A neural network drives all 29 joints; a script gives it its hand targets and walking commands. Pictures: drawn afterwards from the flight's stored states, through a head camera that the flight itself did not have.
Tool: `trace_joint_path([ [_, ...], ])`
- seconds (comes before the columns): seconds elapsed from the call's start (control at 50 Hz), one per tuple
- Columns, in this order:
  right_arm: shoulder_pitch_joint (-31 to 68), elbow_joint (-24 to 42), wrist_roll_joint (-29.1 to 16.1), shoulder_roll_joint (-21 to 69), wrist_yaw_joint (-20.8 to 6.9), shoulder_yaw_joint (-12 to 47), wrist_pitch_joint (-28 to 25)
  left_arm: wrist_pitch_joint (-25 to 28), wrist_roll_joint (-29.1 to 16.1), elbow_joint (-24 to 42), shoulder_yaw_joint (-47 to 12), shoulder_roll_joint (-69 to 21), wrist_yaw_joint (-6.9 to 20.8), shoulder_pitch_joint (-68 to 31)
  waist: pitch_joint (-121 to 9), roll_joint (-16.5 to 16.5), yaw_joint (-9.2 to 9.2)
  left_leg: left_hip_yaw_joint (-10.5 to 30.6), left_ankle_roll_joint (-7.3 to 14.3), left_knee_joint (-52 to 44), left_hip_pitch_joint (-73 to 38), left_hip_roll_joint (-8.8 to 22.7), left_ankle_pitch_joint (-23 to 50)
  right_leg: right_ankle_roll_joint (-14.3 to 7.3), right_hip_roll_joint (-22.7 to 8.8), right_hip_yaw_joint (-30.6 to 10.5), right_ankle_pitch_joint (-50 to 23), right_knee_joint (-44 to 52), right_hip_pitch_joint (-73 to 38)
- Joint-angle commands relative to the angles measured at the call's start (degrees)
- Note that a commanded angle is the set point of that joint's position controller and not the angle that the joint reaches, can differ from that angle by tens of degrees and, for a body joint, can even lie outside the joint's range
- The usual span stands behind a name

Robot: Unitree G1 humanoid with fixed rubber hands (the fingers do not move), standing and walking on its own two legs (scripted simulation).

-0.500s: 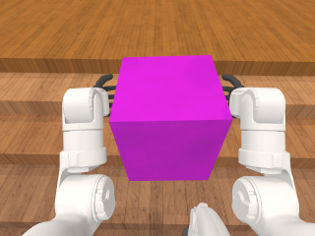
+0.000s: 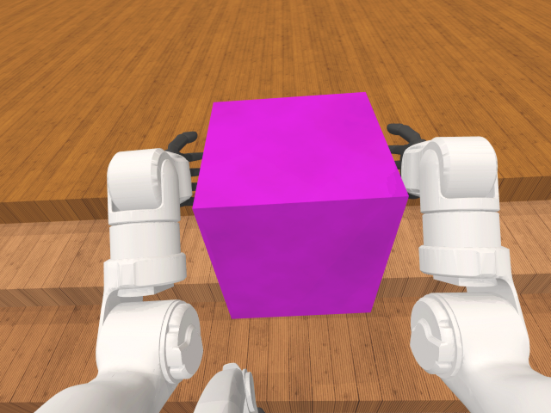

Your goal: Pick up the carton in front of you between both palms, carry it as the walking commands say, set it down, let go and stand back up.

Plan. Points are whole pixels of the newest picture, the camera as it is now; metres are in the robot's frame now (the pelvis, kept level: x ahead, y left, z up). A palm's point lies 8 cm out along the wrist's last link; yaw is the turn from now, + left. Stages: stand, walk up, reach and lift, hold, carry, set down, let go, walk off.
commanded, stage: carry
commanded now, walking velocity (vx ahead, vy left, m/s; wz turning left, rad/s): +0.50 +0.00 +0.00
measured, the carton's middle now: (295, 211) +0.38 -0.01 +0.13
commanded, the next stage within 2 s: none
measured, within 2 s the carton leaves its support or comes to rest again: neither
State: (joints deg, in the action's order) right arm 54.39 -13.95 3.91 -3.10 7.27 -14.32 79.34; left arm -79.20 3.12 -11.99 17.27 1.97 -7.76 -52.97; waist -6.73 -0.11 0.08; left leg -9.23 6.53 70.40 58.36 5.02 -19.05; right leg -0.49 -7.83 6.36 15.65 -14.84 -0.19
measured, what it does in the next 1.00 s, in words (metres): climbs: right foot 0.12 m higher, then left foot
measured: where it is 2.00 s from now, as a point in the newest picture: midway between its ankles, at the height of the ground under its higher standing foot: (312, 354)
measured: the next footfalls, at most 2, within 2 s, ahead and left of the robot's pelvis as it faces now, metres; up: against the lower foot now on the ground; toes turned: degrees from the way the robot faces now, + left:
right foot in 0.52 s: +0.51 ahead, -0.13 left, +0.23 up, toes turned -6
left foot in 0.90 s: +0.46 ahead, +0.05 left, +0.23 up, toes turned +5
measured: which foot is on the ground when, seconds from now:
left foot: down 0.00-0.52, up 0.54-0.88, down 0.90-1.00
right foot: down 0.00-0.02, up 0.04-0.50, down 0.52-1.00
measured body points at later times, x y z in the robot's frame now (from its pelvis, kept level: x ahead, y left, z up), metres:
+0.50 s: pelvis +0.27 -0.02 +0.11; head +0.29 -0.01 +0.56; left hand +0.66 +0.14 +0.29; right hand +0.66 -0.16 +0.29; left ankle +0.18 +0.11 -0.63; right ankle +0.45 -0.13 -0.51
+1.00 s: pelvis +0.38 -0.04 +0.21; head +0.36 -0.04 +0.66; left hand +0.75 +0.12 +0.38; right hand +0.76 -0.19 +0.38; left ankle +0.42 +0.05 -0.52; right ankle +0.47 -0.12 -0.52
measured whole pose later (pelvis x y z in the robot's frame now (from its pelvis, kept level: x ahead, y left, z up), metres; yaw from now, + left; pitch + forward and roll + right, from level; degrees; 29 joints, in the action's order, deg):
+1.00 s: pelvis +0.38 -0.04 +0.21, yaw +2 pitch +2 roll +0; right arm 49.3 -15.7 5.2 -0.9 7.0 -16.1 76.4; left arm -76.7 6.1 -14.5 16.4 0.2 -6.7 -49.0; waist -5.3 0.6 -0.5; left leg -4.2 2.9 33.5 21.4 -1.1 -13.9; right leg -3.7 -1.1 8.3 9.1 -31.3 24.3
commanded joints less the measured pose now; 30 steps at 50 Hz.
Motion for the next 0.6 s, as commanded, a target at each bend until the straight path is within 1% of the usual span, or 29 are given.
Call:
trace_joint_path([
  [0.0, 39.01, -0.63, -24.78, 63.25, -11.18, 27.49, -1.61, 0.55, -21.01, -2.30, -25.51, -58.01, 14.34, -38.31, -25.87, 9.85, -10.12, -8.22, 0.39, -25.48, -44.55, -10.59, 12.64, -4.91, 0.31, 5.92, -75.29, -29.73, 2.87],
  [0.02, 39.67, 0.22, -26.86, 65.40, -11.94, 27.86, -2.31, 1.16, -19.61, -2.21, -24.81, -57.71, 14.10, -37.13, -29.11, 4.06, -10.14, 1.87, -0.81, -38.54, -59.10, -7.39, 19.00, -1.81, 3.16, 0.80, -49.55, -44.38, 13.44],
  [0.04, 41.06, 1.52, -28.39, 67.58, -12.67, 28.63, -3.30, 1.80, -17.92, -3.12, -23.73, -58.94, 13.77, -34.62, -33.99, -13.33, -5.16, 39.63, 10.14, -40.28, -74.53, 15.70, 46.61, 2.27, 11.76, -4.38, 3.10, -69.47, 36.08],
  [0.06, 42.46, 3.26, -29.69, 69.62, -13.30, 28.79, -4.34, 2.28, -16.19, -3.55, -22.94, -57.87, 13.45, -34.37, -40.66, -12.08, -7.14, 46.95, 15.11, -40.30, -70.77, 14.34, 48.40, -0.17, 13.41, -15.66, 2.30, -85.28, 36.16],
  [0.08, 46.82, 8.31, -30.75, 69.77, -13.59, 29.93, -5.20, 2.70, -16.24, -1.20, -23.61, -60.41, 13.29, -36.96, -36.54, -8.18, -5.14, 42.26, 13.92, -38.75, -67.95, 12.98, 37.07, -1.82, 10.86, -15.31, 0.19, -89.76, 41.85],
  [0.1, 50.95, 12.78, -32.19, 70.94, -13.84, 31.24, -5.68, 2.83, -17.13, 1.56, -24.15, -60.83, 13.07, -39.17, -31.04, -4.51, -4.02, 39.02, 10.83, -39.23, -63.42, 12.28, 21.49, -3.26, 8.21, -13.85, -0.82, -89.20, 46.65],
  [0.12, 52.97, 16.06, -32.88, 72.09, -13.94, 31.93, -5.97, 2.89, -17.94, 3.92, -25.02, -61.22, 12.70, -41.10, -27.57, -5.94, -2.84, 36.33, 9.01, -41.05, -61.32, 11.19, 11.88, -4.50, 6.22, -13.06, 0.86, -88.14, 49.99],
  [0.14, 52.92, 17.59, -33.16, 72.31, -13.95, 32.29, -5.99, 2.97, -18.49, 6.73, -26.50, -61.13, 12.23, -42.22, -25.11, -5.27, -2.42, 33.56, 7.46, -42.52, -58.57, 10.90, 3.32, -5.35, 5.15, -12.24, -0.64, -87.38, 50.99],
  [0.16, 51.39, 18.17, -33.12, 72.18, -13.86, 32.67, -5.87, 3.04, -18.73, 8.21, -27.76, -60.75, 11.80, -41.91, -23.38, -4.52, -2.44, 30.89, 6.73, -44.10, -57.35, 10.89, 1.24, -5.70, 4.57, -11.04, -1.08, -86.38, 52.22],
  [0.18, 49.63, 18.66, -32.51, 71.21, -13.67, 33.13, -5.72, 3.15, -19.10, 9.11, -29.15, -61.04, 11.48, -40.70, -22.84, -3.62, -2.64, 28.95, 7.25, -45.13, -57.47, 11.82, 5.15, -5.54, 4.59, -9.28, 2.44, -82.52, 52.60],
  [0.2, 47.80, 18.57, -31.74, 70.54, -13.52, 33.21, -5.38, 3.26, -19.09, 9.69, -30.00, -60.66, 11.25, -39.47, -21.76, -2.40, -2.50, 26.47, 7.16, -45.01, -57.90, 11.80, 9.77, -5.47, 4.32, -8.34, 3.45, -79.39, 53.49],
  [0.22, 45.70, 18.10, -30.75, 69.62, -13.37, 33.45, -5.04, 3.26, -19.34, 9.86, -31.47, -60.60, 11.18, -37.72, -21.82, -1.27, -2.49, 22.65, 6.75, -43.42, -59.06, 11.36, 18.20, -5.49, 3.87, -6.34, 1.15, -75.64, 53.66],
  [0.24, 43.50, 17.82, -29.78, 68.06, -13.24, 33.25, -4.71, 3.14, -19.92, 10.34, -32.52, -60.23, 11.21, -36.53, -22.70, -4.48, -3.57, 21.36, 7.34, -43.63, -60.85, 12.12, 23.84, -5.24, 4.56, -4.87, 2.71, -78.67, 56.31],
  [0.26, 42.04, 16.89, -28.63, 66.41, -13.03, 32.75, -4.26, 2.91, -20.43, 10.24, -33.60, -60.26, 11.30, -36.90, -22.01, -5.02, -4.56, 21.78, 8.35, -45.17, -64.58, 13.22, 29.56, -5.21, 4.13, -4.41, 5.29, -81.47, 60.99],
  [0.28, 39.85, 15.74, -27.59, 64.57, -12.84, 32.67, -3.83, 2.63, -20.94, 10.17, -34.07, -60.10, 11.41, -37.03, -22.38, -7.38, -6.01, 24.40, 10.26, -45.60, -70.15, 15.54, 31.20, -5.25, 3.90, -5.24, 9.55, -89.70, 69.05],
  [0.3, 38.72, 14.64, -26.81, 63.05, -12.71, 32.40, -3.43, 2.25, -21.19, 9.33, -34.33, -59.80, 11.54, -37.11, -21.14, -7.03, -6.75, 25.32, 10.68, -46.18, -75.30, 16.74, 30.10, -5.06, 3.50, -6.64, 13.68, -94.58, 76.97],
  [0.32, 37.87, 13.68, -26.30, 62.17, -12.64, 32.18, -3.08, 1.89, -21.60, 8.46, -34.76, -59.36, 11.68, -37.25, -20.02, -5.79, -5.59, 24.35, 9.22, -46.87, -76.25, 15.42, 27.48, -5.23, 2.58, -7.81, 16.57, -93.09, 79.49],
  [0.36, 38.01, 12.50, -25.41, 60.57, -12.87, 31.75, -2.46, 1.44, -22.07, 7.02, -34.52, -58.87, 11.80, -37.80, -15.16, -4.68, -5.12, 20.34, 6.60, -50.67, -74.10, 12.76, 21.77, -4.30, 1.82, -4.66, 15.36, -85.71, 81.14],
  [0.38, 38.03, 11.61, -25.12, 60.04, -13.02, 31.11, -2.20, 1.34, -22.28, 5.98, -34.43, -59.18, 11.84, -37.70, -14.99, -3.80, -3.13, 14.78, 4.66, -52.70, -67.73, 9.23, 24.08, -4.03, 0.90, -2.34, 12.09, -72.94, 71.03],
  [0.4, 37.89, 10.98, -24.81, 59.89, -13.18, 30.68, -2.00, 1.38, -22.43, 5.40, -34.33, -59.40, 11.89, -37.94, -14.24, -6.56, -2.82, 9.86, 3.56, -54.71, -61.74, 7.04, 27.25, -4.05, 1.60, 0.57, 9.28, -63.35, 61.58],
  [0.42, 38.02, 10.10, -24.59, 60.19, -13.36, 29.89, -1.75, 1.41, -22.58, 4.35, -34.58, -60.34, 11.94, -37.71, -14.90, -9.21, -2.02, 3.67, 2.55, -55.88, -53.95, 5.27, 38.96, -4.68, 3.64, 4.51, 6.53, -53.06, 47.43],
  [0.44, 36.98, 8.12, -24.17, 60.28, -13.51, 29.11, -1.53, 1.48, -23.37, 3.63, -34.60, -61.01, 12.00, -38.86, -16.94, -15.06, 0.14, 0.42, 2.07, -51.95, -51.25, 5.41, 61.86, -5.51, 6.89, 6.95, 0.28, -49.69, 36.97],
  [0.46, 36.33, 6.96, -23.57, 59.97, -13.65, 28.03, -1.46, 1.66, -23.92, 2.46, -34.07, -61.77, 12.12, -38.14, -20.04, -16.88, 2.36, -0.89, 0.69, -45.73, -53.02, 5.83, 76.92, -5.48, 10.28, 9.34, -1.11, -46.13, 30.65],
  [0.48, 36.51, 6.16, -23.21, 60.05, -13.70, 27.20, -1.59, 1.96, -24.68, 2.11, -33.82, -63.10, 12.34, -37.30, -24.52, -15.75, 6.57, -3.25, -1.75, -34.12, -55.52, 5.25, 81.45, -4.89, 11.72, 10.15, -8.07, -35.68, 22.52],
  [0.5, 37.22, 6.27, -22.42, 59.84, -13.62, 26.71, -1.99, 2.55, -25.29, 3.23, -33.55, -63.45, 12.84, -38.04, -28.45, -9.41, 8.53, -1.79, -4.00, -22.73, -52.35, 2.50, 65.89, -4.01, 12.13, 6.37, -16.82, -20.94, 10.57],
  [0.52, 36.00, 5.61, -21.20, 60.41, -13.36, 26.11, -2.29, 2.92, -26.37, 3.90, -34.29, -64.59, 13.47, -40.03, -30.88, 5.20, 5.52, 2.26, -8.63, -5.29, -32.94, -5.61, 13.73, -11.49, -6.92, -24.85, -46.36, -12.94, -5.53],
  [0.54, 35.58, 5.12, -19.98, 58.90, -13.18, 25.48, -2.17, 3.59, -27.53, 4.29, -34.56, -66.10, 13.59, -40.71, -37.12, 14.15, 4.49, 12.57, -8.48, 11.92, -33.59, -7.71, -1.64, -18.14, -13.30, -36.16, -66.47, -13.75, -5.43],
  [0.56, 36.74, 5.69, -20.57, 60.63, -12.91, 26.10, -2.17, 3.95, -28.22, 6.88, -34.75, -66.14, 13.67, -41.99, -37.98, 12.41, 3.72, 16.94, -7.13, 17.75, -31.29, -5.91, -1.10, -18.84, -10.68, -31.61, -54.69, -16.75, -4.48],
  [0.58, 37.99, 7.77, -21.00, 61.55, -12.67, 26.07, -2.33, 4.35, -28.87, 10.68, -35.16, -66.71, 13.72, -44.60, -35.23, 8.81, 3.31, 16.11, -5.93, 20.35, -25.57, -5.30, -0.88, -18.60, -9.40, -30.69, -32.07, -16.50, -1.16],
])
